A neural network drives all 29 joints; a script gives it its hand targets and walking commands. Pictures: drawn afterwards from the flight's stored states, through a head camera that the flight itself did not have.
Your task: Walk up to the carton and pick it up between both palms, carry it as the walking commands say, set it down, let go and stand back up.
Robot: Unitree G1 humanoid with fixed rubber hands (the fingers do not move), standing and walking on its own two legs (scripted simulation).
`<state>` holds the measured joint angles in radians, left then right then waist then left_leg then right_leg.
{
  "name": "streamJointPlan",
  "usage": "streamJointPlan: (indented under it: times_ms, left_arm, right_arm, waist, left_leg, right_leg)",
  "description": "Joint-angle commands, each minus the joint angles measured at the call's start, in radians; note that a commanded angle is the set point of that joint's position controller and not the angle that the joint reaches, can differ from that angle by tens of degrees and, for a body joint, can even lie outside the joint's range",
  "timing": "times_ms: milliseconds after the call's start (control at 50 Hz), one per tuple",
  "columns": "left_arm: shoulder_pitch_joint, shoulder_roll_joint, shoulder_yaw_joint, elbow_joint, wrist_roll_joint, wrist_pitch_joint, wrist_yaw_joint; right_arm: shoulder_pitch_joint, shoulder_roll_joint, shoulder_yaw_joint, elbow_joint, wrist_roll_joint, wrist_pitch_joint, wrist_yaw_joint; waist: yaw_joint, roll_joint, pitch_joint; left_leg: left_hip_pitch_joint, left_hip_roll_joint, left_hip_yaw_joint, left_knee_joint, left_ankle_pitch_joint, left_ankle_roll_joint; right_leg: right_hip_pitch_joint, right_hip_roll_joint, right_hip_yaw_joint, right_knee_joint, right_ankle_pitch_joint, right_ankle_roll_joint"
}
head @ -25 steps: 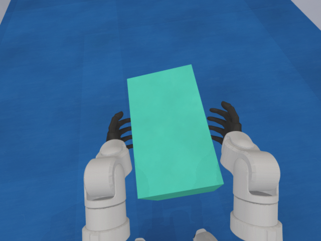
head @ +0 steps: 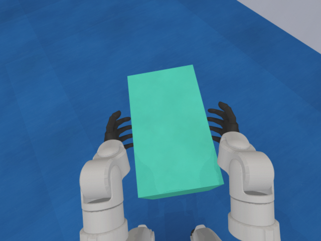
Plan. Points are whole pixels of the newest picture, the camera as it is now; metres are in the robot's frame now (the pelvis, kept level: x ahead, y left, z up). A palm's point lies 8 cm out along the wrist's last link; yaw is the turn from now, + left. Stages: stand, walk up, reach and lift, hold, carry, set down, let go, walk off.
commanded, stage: carry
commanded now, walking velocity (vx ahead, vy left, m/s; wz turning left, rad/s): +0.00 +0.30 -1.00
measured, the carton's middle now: (171, 137) +0.38 +0.00 -0.03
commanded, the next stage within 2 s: none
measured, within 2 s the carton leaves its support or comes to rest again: neither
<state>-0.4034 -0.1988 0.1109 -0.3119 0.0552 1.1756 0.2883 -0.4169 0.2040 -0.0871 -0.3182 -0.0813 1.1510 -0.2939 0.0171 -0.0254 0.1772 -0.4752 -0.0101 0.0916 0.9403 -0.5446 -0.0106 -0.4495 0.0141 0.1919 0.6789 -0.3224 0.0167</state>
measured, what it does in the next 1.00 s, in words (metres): steps to the left, turning right: left foot, then right foot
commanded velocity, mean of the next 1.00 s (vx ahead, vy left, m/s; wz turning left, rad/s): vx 0.00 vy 0.30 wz -1.00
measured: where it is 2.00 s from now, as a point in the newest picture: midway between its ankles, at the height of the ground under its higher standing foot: (152, 220)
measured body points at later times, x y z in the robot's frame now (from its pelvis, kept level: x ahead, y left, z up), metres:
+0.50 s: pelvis +0.04 +0.07 -0.01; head +0.12 +0.03 +0.43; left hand +0.40 +0.07 +0.06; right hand +0.31 -0.16 +0.06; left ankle +0.00 +0.17 -0.68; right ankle +0.00 -0.04 -0.73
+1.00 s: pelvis +0.10 +0.12 -0.02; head +0.15 +0.05 +0.42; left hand +0.42 -0.04 +0.06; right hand +0.24 -0.21 +0.06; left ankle +0.11 +0.22 -0.71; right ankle +0.03 +0.06 -0.73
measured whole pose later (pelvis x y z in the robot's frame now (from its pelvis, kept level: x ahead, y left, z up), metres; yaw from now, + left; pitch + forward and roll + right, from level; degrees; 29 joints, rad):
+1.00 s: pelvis +0.10 +0.12 -0.02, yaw -51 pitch +5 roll +1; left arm -0.38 -0.19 0.09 -0.33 0.05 1.18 0.30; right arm -0.41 0.20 -0.09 -0.30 -0.09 1.15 -0.28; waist 0.05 0.01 0.09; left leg -0.35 0.11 0.34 0.86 -0.52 0.02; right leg -0.46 0.05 0.05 0.74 -0.37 -0.02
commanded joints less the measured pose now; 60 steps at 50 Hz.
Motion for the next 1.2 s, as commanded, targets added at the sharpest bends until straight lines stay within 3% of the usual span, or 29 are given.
streamJointPlan:
  times_ms: [0, 60, 80, 100, 120, 160, 220, 320, 360, 400, 420, 480, 540, 600, 620, 640, 660, 680, 700, 740, 900, 920, 940, 960, 980, 1000, 1020, 1080, 1180]
  left_arm:
    - [-0.330, -0.914, -0.502, -0.313, -0.323, -0.057, -0.229]
    - [-0.303, -0.902, -0.509, -0.321, -0.303, -0.052, -0.209]
    - [-0.296, -0.908, -0.514, -0.304, -0.299, -0.047, -0.204]
    - [-0.278, -0.921, -0.519, -0.287, -0.294, -0.043, -0.201]
    - [-0.316, -0.915, -0.533, -0.277, -0.298, -0.038, -0.197]
    - [-0.347, -0.953, -0.554, -0.241, -0.338, -0.032, -0.203]
    - [-0.388, -0.936, -0.581, -0.267, -0.398, -0.036, -0.235]
    - [-0.321, -0.939, -0.552, -0.216, -0.358, -0.037, -0.226]
    - [-0.277, -0.934, -0.533, -0.202, -0.337, -0.031, -0.223]
    - [-0.257, -0.926, -0.510, -0.135, -0.320, -0.017, -0.222]
    - [-0.253, -0.931, -0.513, -0.122, -0.310, -0.012, -0.224]
    - [-0.280, -0.964, -0.520, -0.134, -0.320, -0.012, -0.238]
    - [-0.327, -0.968, -0.538, -0.203, -0.327, -0.032, -0.241]
    - [-0.358, -0.943, -0.555, -0.293, -0.325, -0.042, -0.228]
    - [-0.352, -0.944, -0.558, -0.298, -0.320, -0.044, -0.221]
    - [-0.340, -0.954, -0.570, -0.292, -0.315, -0.040, -0.214]
    - [-0.279, -0.962, -0.563, -0.248, -0.299, -0.030, -0.212]
    - [-0.329, -0.937, -0.577, -0.269, -0.308, -0.032, -0.204]
    - [-0.357, -0.942, -0.587, -0.256, -0.328, -0.026, -0.208]
    - [-0.345, -0.965, -0.599, -0.231, -0.376, -0.019, -0.234]
    - [-0.332, -0.962, -0.572, -0.204, -0.357, -0.021, -0.227]
    - [-0.293, -0.955, -0.562, -0.186, -0.349, -0.020, -0.228]
    - [-0.274, -0.958, -0.543, -0.167, -0.337, -0.021, -0.227]
    - [-0.272, -0.939, -0.531, -0.140, -0.327, -0.015, -0.225]
    - [-0.248, -0.949, -0.531, -0.100, -0.317, -0.007, -0.225]
    - [-0.281, -0.958, -0.545, -0.134, -0.335, -0.006, -0.231]
    - [-0.288, -0.962, -0.523, -0.129, -0.333, -0.008, -0.240]
    - [-0.315, -0.990, -0.527, -0.175, -0.338, -0.028, -0.248]
    - [-0.310, -0.957, -0.543, -0.260, -0.322, -0.042, -0.237]
  right_arm:
    - [-0.281, 1.035, 0.563, -0.189, 0.367, -0.042, 0.197]
    - [-0.247, 1.031, 0.557, -0.164, 0.376, -0.030, 0.201]
    - [-0.221, 1.034, 0.555, -0.148, 0.372, -0.028, 0.203]
    - [-0.204, 1.030, 0.545, -0.133, 0.362, -0.028, 0.204]
    - [-0.192, 1.012, 0.519, -0.099, 0.333, -0.026, 0.207]
    - [-0.153, 1.007, 0.485, -0.092, 0.288, -0.033, 0.204]
    - [-0.121, 0.976, 0.446, -0.096, 0.256, -0.040, 0.189]
    - [-0.183, 0.966, 0.471, -0.130, 0.282, -0.044, 0.193]
    - [-0.156, 0.955, 0.474, -0.084, 0.285, -0.023, 0.195]
    - [-0.136, 0.982, 0.498, -0.059, 0.288, -0.003, 0.200]
    - [-0.174, 0.971, 0.491, -0.047, 0.297, -0.005, 0.202]
    - [-0.186, 1.016, 0.502, -0.037, 0.313, -0.014, 0.205]
    - [-0.245, 1.030, 0.512, -0.107, 0.336, -0.037, 0.208]
    - [-0.253, 1.032, 0.509, -0.136, 0.351, -0.044, 0.209]
    - [-0.228, 1.037, 0.511, -0.126, 0.354, -0.041, 0.212]
    - [-0.183, 1.036, 0.504, -0.107, 0.345, -0.041, 0.217]
    - [-0.212, 1.013, 0.507, -0.148, 0.351, -0.043, 0.217]
    - [-0.183, 1.005, 0.490, -0.102, 0.336, -0.034, 0.221]
    - [-0.163, 1.003, 0.468, -0.068, 0.316, -0.032, 0.219]
    - [-0.119, 0.984, 0.438, -0.086, 0.275, -0.035, 0.205]
    - [-0.171, 0.976, 0.467, -0.126, 0.291, -0.028, 0.206]
    - [-0.161, 0.956, 0.469, -0.116, 0.289, -0.021, 0.205]
    - [-0.181, 0.952, 0.480, -0.104, 0.295, -0.012, 0.206]
    - [-0.131, 0.973, 0.485, -0.065, 0.283, 0.002, 0.207]
    - [-0.152, 0.967, 0.495, -0.061, 0.292, 0.006, 0.210]
    - [-0.146, 0.983, 0.479, -0.028, 0.290, 0.005, 0.208]
    - [-0.185, 1.007, 0.496, -0.037, 0.301, -0.004, 0.207]
    - [-0.259, 1.036, 0.531, -0.128, 0.346, -0.025, 0.214]
    - [-0.256, 1.023, 0.535, -0.189, 0.362, -0.040, 0.209]
  waist:
    - [0.010, -0.171, -0.736]
    - [0.015, -0.129, -0.748]
    - [-0.010, 0.014, -0.759]
    - [-0.010, 0.209, -0.768]
    - [-0.005, 0.355, -0.805]
    - [-0.014, 0.266, -0.731]
    - [-0.021, 0.204, -0.683]
    - [0.001, 0.178, -0.703]
    - [0.052, 0.100, -0.735]
    - [0.007, -0.318, -0.624]
    - [0.010, -0.220, -0.586]
    - [0.003, -0.182, -0.610]
    - [0.007, -0.177, -0.676]
    - [0.010, -0.095, -0.706]
    - [0.006, -0.025, -0.718]
    - [-0.016, 0.151, -0.743]
    - [-0.011, 0.291, -0.754]
    - [0.001, 0.351, -0.800]
    - [-0.009, 0.279, -0.766]
    - [-0.020, 0.165, -0.716]
    - [0.004, 0.226, -0.706]
    - [0.031, 0.180, -0.723]
    - [0.047, 0.062, -0.726]
    - [0.012, -0.194, -0.671]
    - [0.015, -0.322, -0.616]
    - [0.007, -0.177, -0.603]
    - [0.004, -0.127, -0.592]
    - [0.009, -0.225, -0.649]
    - [0.011, -0.117, -0.723]
  left_leg:
    - [0.019, -0.038, -0.105, -0.129, 0.068, -0.044]
    - [0.296, 0.016, -0.068, -0.439, 0.176, -0.021]
    - [0.516, 0.107, -0.037, -0.610, 0.403, 0.009]
    - [0.815, 0.275, -0.077, -0.524, 0.849, 0.072]
    - [0.991, 0.465, -0.131, -0.358, 1.313, 0.137]
    - [0.976, 0.485, -0.045, -0.270, 1.597, 0.115]
    - [0.751, 0.376, 0.053, -0.299, 1.253, 0.120]
    - [0.597, 0.333, 0.145, -0.150, 1.197, 0.079]
    - [0.423, 0.283, 0.160, 0.077, 1.048, 0.028]
    - [-0.148, 0.020, 0.093, 0.238, -0.095, -0.055]
    - [-0.194, -0.021, -0.040, 0.281, -0.196, -0.067]
    - [-0.125, 0.011, -0.161, 0.111, -0.077, -0.060]
    - [-0.026, -0.027, -0.117, -0.089, 0.042, -0.060]
    - [0.227, -0.012, -0.085, -0.334, 0.124, -0.037]
    - [0.364, 0.035, -0.047, -0.510, 0.247, -0.017]
    - [0.627, 0.147, -0.032, -0.622, 0.505, 0.023]
    - [0.892, 0.328, -0.103, -0.495, 0.947, 0.092]
    - [0.989, 0.507, -0.149, -0.346, 1.373, 0.140]
    - [0.930, 0.517, -0.101, -0.295, 1.492, 0.161]
    - [0.800, 0.425, 0.002, -0.306, 1.300, 0.122]
    - [0.601, 0.342, 0.172, -0.146, 1.146, 0.080]
    - [0.512, 0.321, 0.176, -0.025, 1.135, 0.057]
    - [0.336, 0.269, 0.167, 0.094, 0.867, 0.006]
    - [-0.008, 0.123, 0.127, 0.177, 0.199, -0.049]
    - [-0.204, -0.013, 0.049, 0.248, -0.192, -0.068]
    - [-0.199, -0.004, -0.098, 0.277, -0.192, -0.071]
    - [-0.223, 0.015, -0.109, 0.262, -0.152, -0.069]
    - [-0.128, -0.014, -0.138, 0.015, -0.035, -0.058]
    - [0.074, -0.056, -0.112, -0.226, 0.062, -0.061]
  right_leg:
    - [0.487, -0.220, 0.382, -0.125, 1.032, -0.133]
    - [0.291, -0.123, 0.242, -0.037, 0.793, -0.078]
    - [0.121, -0.047, 0.082, 0.088, 0.494, -0.042]
    - [-0.210, 0.034, -0.078, 0.192, -0.137, -0.020]
    - [-0.425, 0.051, -0.184, 0.395, -0.407, -0.023]
    - [-0.503, 0.001, -0.282, 0.474, -0.344, 0.001]
    - [-0.309, -0.021, -0.311, 0.375, -0.125, 0.021]
    - [-0.020, 0.056, -0.283, 0.116, -0.012, -0.031]
    - [0.236, 0.030, -0.106, -0.165, 0.174, -0.070]
    - [0.570, -0.271, 0.506, -0.115, 1.183, -0.225]
    - [0.572, -0.295, 0.576, -0.119, 1.310, -0.253]
    - [0.481, -0.257, 0.472, -0.159, 1.003, -0.194]
    - [0.479, -0.216, 0.396, -0.134, 1.045, -0.162]
    - [0.310, -0.142, 0.287, -0.087, 0.869, -0.100]
    - [0.220, -0.077, 0.184, -0.009, 0.678, -0.075]
    - [0.006, -0.013, 0.024, 0.116, 0.254, -0.044]
    - [-0.322, 0.059, -0.114, 0.262, -0.262, -0.023]
    - [-0.441, 0.055, -0.198, 0.460, -0.452, -0.023]
    - [-0.449, -0.012, -0.231, 0.482, -0.377, 0.001]
    - [-0.359, -0.042, -0.275, 0.418, -0.189, 0.025]
    - [-0.009, 0.041, -0.276, 0.068, -0.013, -0.039]
    - [0.126, 0.051, -0.199, -0.065, 0.033, -0.059]
    - [0.303, -0.021, -0.010, -0.200, 0.345, -0.095]
    - [0.493, -0.207, 0.363, -0.104, 0.942, -0.177]
    - [0.602, -0.289, 0.592, -0.124, 1.240, -0.263]
    - [0.555, -0.297, 0.583, -0.114, 1.274, -0.258]
    - [0.542, -0.259, 0.492, -0.108, 1.225, -0.208]
    - [0.528, -0.213, 0.442, -0.142, 1.029, -0.187]
    - [0.463, -0.189, 0.399, -0.115, 1.007, -0.132]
